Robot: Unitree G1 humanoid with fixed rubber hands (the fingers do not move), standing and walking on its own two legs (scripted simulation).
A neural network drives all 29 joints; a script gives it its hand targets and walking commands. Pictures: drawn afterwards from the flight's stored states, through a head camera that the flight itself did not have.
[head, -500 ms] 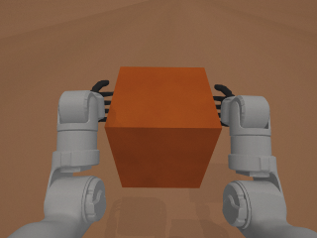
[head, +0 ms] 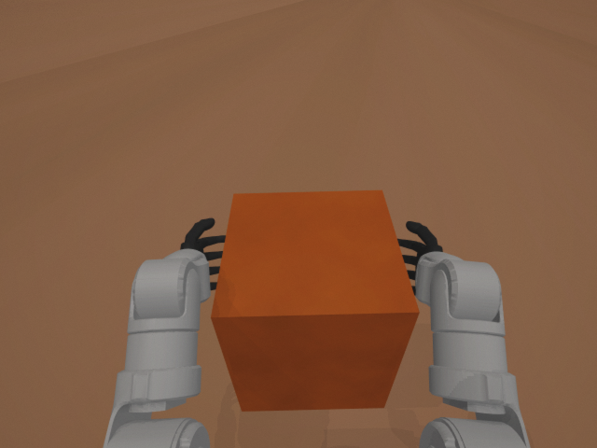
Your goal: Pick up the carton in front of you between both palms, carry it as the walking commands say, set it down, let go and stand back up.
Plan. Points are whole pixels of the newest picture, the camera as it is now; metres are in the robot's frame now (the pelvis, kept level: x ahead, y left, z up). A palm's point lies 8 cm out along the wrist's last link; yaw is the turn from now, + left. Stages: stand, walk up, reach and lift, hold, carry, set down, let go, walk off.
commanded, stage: carry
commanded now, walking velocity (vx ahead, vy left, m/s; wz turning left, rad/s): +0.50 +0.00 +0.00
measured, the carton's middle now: (310, 303) +0.33 +0.00 +0.00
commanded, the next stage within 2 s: none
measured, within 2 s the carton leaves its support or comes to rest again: neither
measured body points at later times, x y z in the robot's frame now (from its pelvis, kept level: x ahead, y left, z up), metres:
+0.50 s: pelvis +0.32 +0.05 +0.00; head +0.29 +0.06 +0.45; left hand +0.60 +0.18 +0.07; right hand +0.57 -0.13 +0.07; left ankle +0.37 +0.12 -0.74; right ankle +0.22 -0.06 -0.66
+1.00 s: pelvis +0.61 -0.02 +0.00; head +0.62 -0.04 +0.45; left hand +0.89 +0.13 +0.07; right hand +0.89 -0.17 +0.05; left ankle +0.52 +0.10 -0.66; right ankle +0.67 -0.10 -0.74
